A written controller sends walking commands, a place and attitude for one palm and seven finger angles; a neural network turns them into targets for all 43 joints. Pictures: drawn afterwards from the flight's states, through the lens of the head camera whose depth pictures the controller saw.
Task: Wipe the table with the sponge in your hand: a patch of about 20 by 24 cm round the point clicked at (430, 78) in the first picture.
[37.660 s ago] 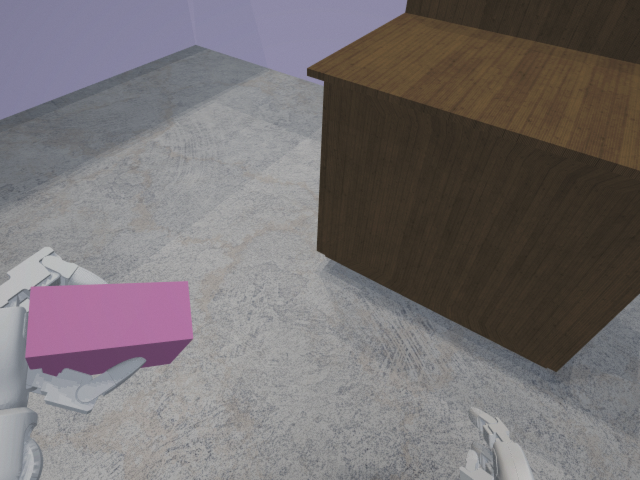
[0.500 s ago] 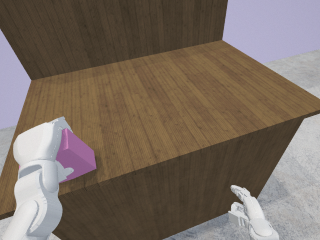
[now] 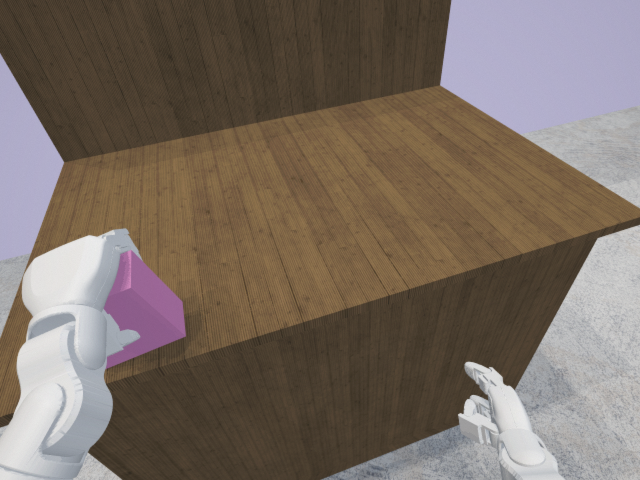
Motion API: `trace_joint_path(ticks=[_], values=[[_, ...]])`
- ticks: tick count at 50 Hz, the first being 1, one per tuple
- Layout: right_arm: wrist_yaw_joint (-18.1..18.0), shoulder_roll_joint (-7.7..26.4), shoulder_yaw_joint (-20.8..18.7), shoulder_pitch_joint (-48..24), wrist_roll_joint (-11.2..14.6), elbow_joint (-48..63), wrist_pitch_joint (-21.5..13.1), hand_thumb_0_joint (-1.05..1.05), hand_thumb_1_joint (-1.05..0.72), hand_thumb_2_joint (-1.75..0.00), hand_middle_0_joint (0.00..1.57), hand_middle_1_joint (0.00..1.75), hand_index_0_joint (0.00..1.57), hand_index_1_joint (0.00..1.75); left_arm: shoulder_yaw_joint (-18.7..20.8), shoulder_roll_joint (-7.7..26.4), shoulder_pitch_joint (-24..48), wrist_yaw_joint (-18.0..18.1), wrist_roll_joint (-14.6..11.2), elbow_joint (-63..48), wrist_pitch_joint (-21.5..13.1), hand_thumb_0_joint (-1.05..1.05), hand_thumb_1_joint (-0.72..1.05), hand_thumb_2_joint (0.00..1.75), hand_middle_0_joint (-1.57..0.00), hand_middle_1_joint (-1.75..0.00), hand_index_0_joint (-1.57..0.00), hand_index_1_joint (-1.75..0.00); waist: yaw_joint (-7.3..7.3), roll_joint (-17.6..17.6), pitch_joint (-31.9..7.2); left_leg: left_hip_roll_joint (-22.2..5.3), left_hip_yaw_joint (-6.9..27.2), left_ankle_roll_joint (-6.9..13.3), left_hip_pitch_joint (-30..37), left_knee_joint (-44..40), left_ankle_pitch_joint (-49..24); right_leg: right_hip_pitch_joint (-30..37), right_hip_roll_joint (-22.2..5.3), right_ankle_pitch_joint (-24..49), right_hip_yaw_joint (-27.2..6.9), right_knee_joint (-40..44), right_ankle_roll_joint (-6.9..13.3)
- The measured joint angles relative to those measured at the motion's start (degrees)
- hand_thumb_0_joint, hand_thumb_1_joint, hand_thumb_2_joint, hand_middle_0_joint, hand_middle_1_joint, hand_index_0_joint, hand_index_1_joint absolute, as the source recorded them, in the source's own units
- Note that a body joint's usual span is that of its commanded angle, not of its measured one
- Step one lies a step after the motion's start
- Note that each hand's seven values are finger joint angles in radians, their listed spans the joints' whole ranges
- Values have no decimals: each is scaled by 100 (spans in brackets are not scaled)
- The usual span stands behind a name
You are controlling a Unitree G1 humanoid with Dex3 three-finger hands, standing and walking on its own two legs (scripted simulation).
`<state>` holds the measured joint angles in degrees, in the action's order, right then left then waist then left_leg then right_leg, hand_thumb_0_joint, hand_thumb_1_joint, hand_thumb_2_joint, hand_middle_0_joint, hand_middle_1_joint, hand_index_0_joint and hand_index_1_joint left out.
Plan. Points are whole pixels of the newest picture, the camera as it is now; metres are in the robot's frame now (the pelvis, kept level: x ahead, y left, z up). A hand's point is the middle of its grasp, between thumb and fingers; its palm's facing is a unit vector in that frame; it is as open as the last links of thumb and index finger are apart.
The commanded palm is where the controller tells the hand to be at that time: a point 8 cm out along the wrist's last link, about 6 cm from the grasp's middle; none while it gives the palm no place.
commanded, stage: lift the sponge slowly off the table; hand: left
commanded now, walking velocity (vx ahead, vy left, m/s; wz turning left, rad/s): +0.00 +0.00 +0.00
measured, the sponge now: (127, 320) +0.24 +0.29 +0.11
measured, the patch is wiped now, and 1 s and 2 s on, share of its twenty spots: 0.95 0.95 0.95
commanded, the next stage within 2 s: bring the sponge back beside the body in 1.38 s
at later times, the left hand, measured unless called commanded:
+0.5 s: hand (94, 279) +0.24 +0.30 +0.18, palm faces +0.18 -0.07 -0.98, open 9.7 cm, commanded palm +0.19 +0.30 +0.25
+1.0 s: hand (85, 243) +0.25 +0.30 +0.22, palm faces +0.28 -0.09 -0.96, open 9.7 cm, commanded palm +0.20 +0.30 +0.29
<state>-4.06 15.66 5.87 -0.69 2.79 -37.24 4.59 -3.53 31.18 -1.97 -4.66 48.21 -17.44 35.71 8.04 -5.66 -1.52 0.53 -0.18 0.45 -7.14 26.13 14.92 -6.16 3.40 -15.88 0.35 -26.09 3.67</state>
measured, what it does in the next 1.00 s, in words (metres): stands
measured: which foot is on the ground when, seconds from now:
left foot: down 0.00-1.00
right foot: down 0.00-1.00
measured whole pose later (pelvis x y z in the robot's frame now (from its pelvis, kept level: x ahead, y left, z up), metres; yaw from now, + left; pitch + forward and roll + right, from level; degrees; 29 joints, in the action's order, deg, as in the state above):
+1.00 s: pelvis -0.02 +0.01 +0.00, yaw +0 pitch -5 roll +0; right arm -4.3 15.1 6.6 -0.7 3.7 -37.4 3.5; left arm -4.1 34.7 13.9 -9.4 47.0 -11.8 34.5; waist 8.5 -6.3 -1.6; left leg 1.4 0.0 1.1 -8.1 25.2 12.4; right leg -7.2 2.5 -13.7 0.5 -25.5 2.8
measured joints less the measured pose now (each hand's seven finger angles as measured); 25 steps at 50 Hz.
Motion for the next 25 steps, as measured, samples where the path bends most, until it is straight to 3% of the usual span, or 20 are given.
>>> trace_joint_path(ticks=[17, 25], values=[[-84, 8, -3, 7, 20, -101, -88, 2, -90, -90, 20, 30, 20, 30, 120, 334, 605, -251, -31, 616, -189, -1, -47, 106, -76, -136, -78, -137, -28, -47, 26, -29, 54, -54, -38, -26, -95, -35, 30, 72, 52, 10, 46], [-86, 51, -41, 58, 24, -71, -132, 2, -90, -90, 20, 30, 20, 30, 180, 413, 563, -425, -99, 375, -321, -1, -47, 106, -76, -136, -78, -137, -25, -76, 11, -12, 33, -32, -62, 17, -96, -68, 12, 71, 33, -45, 23]])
